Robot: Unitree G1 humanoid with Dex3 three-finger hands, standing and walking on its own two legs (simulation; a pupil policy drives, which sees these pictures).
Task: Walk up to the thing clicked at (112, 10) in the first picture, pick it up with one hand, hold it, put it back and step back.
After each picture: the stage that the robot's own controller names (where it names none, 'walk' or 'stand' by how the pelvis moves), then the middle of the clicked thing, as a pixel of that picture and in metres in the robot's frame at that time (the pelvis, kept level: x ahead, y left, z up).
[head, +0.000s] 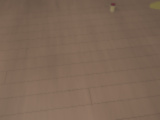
stand; (112, 7) +2.23 -0.46 -0.72
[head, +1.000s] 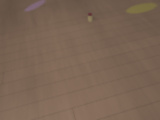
walk; (90, 17) +2.13 +0.01 -0.70
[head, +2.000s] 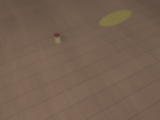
walk; (57, 38) +1.49 +0.36 -0.71
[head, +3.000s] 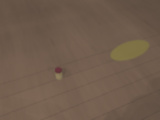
walk; (58, 73) +0.96 +0.27 -0.70
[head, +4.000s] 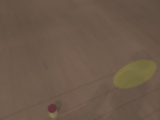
walk; (52, 111) +0.57 +0.23 -0.70
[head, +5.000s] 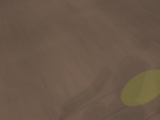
stand; out of the picture +0.34 +0.24 -0.70
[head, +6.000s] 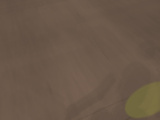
stand; out of the picture +0.33 +0.21 -0.72
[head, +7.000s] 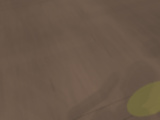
stand; out of the picture +0.35 +0.21 -0.73
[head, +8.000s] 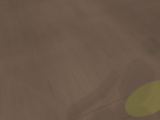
stand; out of the picture +0.33 +0.22 -0.73
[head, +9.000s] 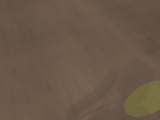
stand; out of the picture +0.33 +0.22 -0.73
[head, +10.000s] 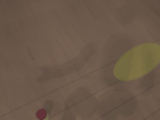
go down; (42, 115) +0.36 +0.23 -0.61
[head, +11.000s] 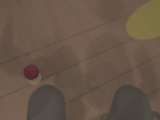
go down; (32, 75) +0.41 +0.24 -0.32
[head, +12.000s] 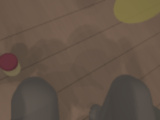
close in; (10, 65) +0.41 +0.26 -0.26
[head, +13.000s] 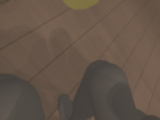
close in; out of the picture +0.40 +0.28 -0.22
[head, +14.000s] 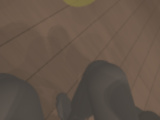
close; out of the picture +0.39 +0.28 -0.22
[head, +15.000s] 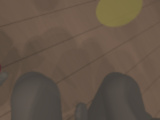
lift; out of the picture +0.33 +0.27 -0.16
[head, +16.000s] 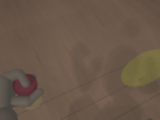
lift; (28, 92) +0.32 +0.19 +0.00
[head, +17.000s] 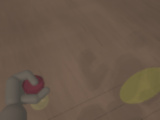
hold; (36, 93) +0.33 +0.18 +0.00
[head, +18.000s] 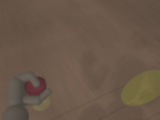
hold; (38, 94) +0.33 +0.18 -0.01
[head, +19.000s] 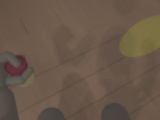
crouch; (20, 72) +0.40 +0.22 -0.07
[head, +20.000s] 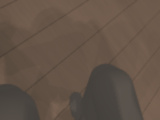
lower; out of the picture +0.44 +0.29 -0.19
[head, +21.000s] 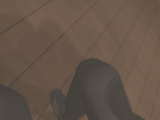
lower; out of the picture +0.42 +0.30 -0.22
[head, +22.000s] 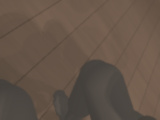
lower; out of the picture +0.42 +0.30 -0.23
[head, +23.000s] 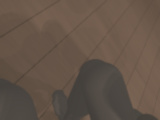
lower; out of the picture +0.41 +0.30 -0.23
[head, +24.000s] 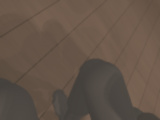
loosen; out of the picture +0.41 +0.30 -0.23
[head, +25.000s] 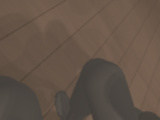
withdraw; out of the picture +0.40 +0.27 -0.22
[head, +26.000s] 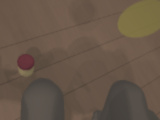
walk; (26, 65) +0.43 +0.23 -0.28
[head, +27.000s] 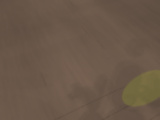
stand; out of the picture +0.36 +0.19 -0.65
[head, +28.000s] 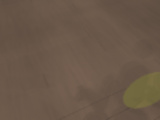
stand; out of the picture +0.36 +0.21 -0.67
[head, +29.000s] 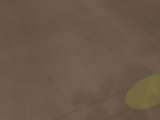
stand; out of the picture +0.37 +0.20 -0.68
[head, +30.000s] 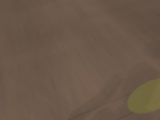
walk; out of the picture +0.37 +0.21 -0.72
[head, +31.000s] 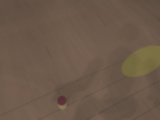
walk; (62, 102) +0.50 +0.15 -0.70
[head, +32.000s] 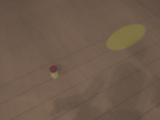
walk; (54, 72) +0.80 +0.27 -0.70
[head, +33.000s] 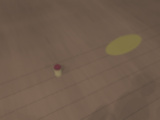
stand; (57, 70) +0.99 +0.23 -0.71
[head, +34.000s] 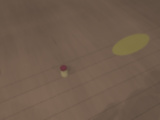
stand; (64, 71) +0.98 +0.22 -0.72
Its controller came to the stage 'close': yes
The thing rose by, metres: 0.72
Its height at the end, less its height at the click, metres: +0.00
